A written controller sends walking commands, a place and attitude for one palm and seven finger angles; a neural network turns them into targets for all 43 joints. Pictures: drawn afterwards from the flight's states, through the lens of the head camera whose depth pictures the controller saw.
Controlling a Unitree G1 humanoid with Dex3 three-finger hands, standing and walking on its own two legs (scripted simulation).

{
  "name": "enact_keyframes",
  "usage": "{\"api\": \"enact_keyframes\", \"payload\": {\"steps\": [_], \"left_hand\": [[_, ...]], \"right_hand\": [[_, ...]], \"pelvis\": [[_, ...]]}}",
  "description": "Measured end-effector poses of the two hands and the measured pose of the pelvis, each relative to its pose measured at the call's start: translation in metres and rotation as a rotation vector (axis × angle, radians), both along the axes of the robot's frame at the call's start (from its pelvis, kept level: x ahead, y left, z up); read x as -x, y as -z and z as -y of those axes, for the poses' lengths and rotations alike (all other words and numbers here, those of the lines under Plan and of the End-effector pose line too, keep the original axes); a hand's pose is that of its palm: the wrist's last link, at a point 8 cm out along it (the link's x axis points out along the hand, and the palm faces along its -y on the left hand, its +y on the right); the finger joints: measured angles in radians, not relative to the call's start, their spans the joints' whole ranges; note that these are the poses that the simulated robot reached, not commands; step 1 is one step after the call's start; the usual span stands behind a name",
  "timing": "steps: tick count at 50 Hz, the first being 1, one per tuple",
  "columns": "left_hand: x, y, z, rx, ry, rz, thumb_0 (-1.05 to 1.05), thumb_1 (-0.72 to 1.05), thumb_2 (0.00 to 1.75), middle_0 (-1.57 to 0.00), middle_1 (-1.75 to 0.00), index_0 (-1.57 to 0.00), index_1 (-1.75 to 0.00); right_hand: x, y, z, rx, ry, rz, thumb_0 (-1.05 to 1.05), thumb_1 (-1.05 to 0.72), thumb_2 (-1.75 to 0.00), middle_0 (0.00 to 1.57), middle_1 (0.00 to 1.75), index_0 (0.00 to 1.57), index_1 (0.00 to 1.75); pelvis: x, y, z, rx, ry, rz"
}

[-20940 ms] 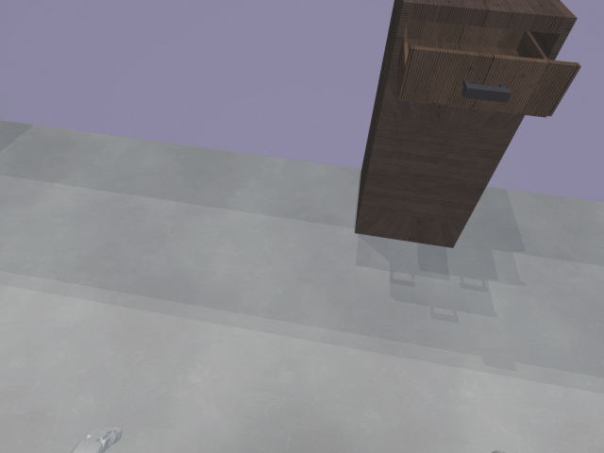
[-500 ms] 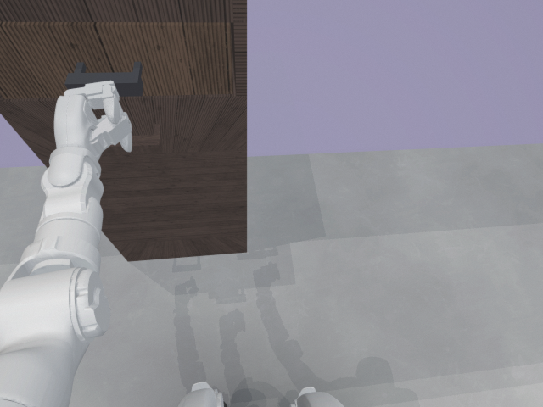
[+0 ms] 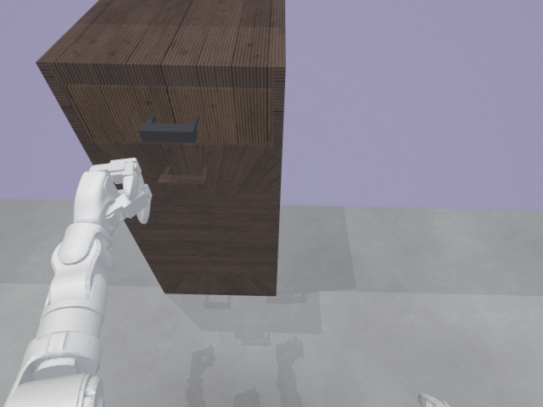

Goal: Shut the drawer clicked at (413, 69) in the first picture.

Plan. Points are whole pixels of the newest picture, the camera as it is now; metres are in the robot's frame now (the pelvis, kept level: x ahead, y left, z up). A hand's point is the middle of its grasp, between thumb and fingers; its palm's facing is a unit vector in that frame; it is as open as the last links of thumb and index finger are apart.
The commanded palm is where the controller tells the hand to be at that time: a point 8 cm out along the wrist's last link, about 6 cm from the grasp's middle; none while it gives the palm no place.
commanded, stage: draw the hand back to the body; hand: left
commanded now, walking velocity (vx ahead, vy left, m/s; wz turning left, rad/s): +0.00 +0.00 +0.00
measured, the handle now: (171, 126) +0.60 +0.21 +0.08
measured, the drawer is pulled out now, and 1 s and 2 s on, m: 0.00 0.00 0.00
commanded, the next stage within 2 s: step back with the hand held close in 1.00 s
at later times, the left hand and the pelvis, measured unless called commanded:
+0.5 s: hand (68, 269) +0.25 +0.23 +0.16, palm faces +0.32 -0.91 -0.25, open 3.3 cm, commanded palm +0.20 +0.26 +0.17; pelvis -0.02 +0.00 +0.03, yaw +1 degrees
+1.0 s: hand out of the picture +0.16 +0.24 +0.19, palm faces +0.44 -0.82 -0.37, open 3.2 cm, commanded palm +0.12 +0.28 +0.20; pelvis -0.01 +0.00 +0.03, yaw +1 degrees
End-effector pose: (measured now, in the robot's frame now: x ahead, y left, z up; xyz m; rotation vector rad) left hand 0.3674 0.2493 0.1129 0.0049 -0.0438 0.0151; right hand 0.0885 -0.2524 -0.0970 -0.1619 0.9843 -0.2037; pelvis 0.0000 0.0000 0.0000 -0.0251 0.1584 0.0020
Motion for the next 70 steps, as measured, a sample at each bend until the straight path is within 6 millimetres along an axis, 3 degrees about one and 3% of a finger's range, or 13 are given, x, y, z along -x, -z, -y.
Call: {"api": "enact_keyframes", "payload": {"steps": [7,15,27,43,48,55,60,64,70], "left_hand": [[0.048,-0.018,-0.001,-0.010,0.022,0.035,0.01,0.89,0.90,-1.40,-1.60,-1.41,-1.60],[0.105,-0.035,-0.004,-0.190,-0.171,0.036,0.01,0.89,0.90,-1.40,-1.60,-1.41,-1.60],[0.168,-0.063,-0.019,-0.283,-0.316,0.090,0.01,0.89,0.89,-1.41,-1.60,-1.41,-1.60],[0.243,-0.093,-0.028,-0.434,-0.396,0.111,0.01,0.89,0.89,-1.41,-1.60,-1.41,-1.60],[0.249,-0.093,-0.031,-0.433,-0.427,0.108,0.01,0.89,0.89,-1.41,-1.60,-1.41,-1.60],[0.236,-0.084,-0.029,-0.399,-0.423,0.093,0.01,0.89,0.89,-1.41,-1.60,-1.41,-1.60],[0.228,-0.100,-0.027,-0.459,-0.381,0.147,0.01,0.88,0.89,-1.41,-1.60,-1.41,-1.60],[0.222,-0.108,-0.031,-0.521,-0.341,0.157,0.01,0.89,0.89,-1.41,-1.60,-1.41,-1.60],[0.221,-0.092,-0.033,-0.535,-0.268,0.061,0.01,0.89,0.89,-1.41,-1.60,-1.41,-1.60]], "right_hand": [[-0.042,-0.017,-0.008,-0.003,-0.078,0.164,0.00,-0.90,-0.89,0.20,0.30,0.20,0.30],[-0.069,-0.043,-0.024,-0.004,-0.120,0.274,0.01,-0.90,-0.89,0.20,0.30,0.20,0.30],[-0.076,-0.052,-0.036,-0.004,-0.173,0.284,0.01,-0.90,-0.89,0.20,0.30,0.20,0.30],[-0.086,-0.051,-0.034,-0.005,-0.186,0.300,0.01,-0.90,-0.89,0.20,0.30,0.20,0.30],[-0.094,-0.052,-0.037,0.001,-0.205,0.313,0.01,-0.90,-0.89,0.20,0.30,0.20,0.30],[-0.098,-0.054,-0.039,0.005,-0.212,0.320,0.01,-0.90,-0.89,0.20,0.30,0.20,0.30],[-0.098,-0.055,-0.038,0.000,-0.196,0.316,0.01,-0.90,-0.89,0.20,0.30,0.20,0.30],[-0.092,-0.054,-0.032,0.005,-0.153,0.281,0.01,-0.90,-0.89,0.20,0.30,0.20,0.30],[-0.074,-0.050,-0.022,0.021,-0.076,0.229,0.01,-0.90,-0.89,0.20,0.30,0.20,0.30]], "pelvis": [[0.010,-0.004,0.001,-0.004,-0.019,0.064],[0.019,-0.019,0.002,-0.017,-0.009,0.143],[0.017,-0.031,0.002,-0.021,-0.008,0.224],[0.005,-0.032,0.003,-0.020,-0.008,0.243],[0.005,-0.032,0.003,-0.021,-0.019,0.245],[0.003,-0.032,0.004,-0.024,-0.016,0.241],[0.000,-0.032,0.003,-0.016,-0.013,0.219],[0.003,-0.032,-0.001,-0.013,-0.004,0.184],[0.013,-0.032,-0.010,-0.014,0.012,0.151]]}}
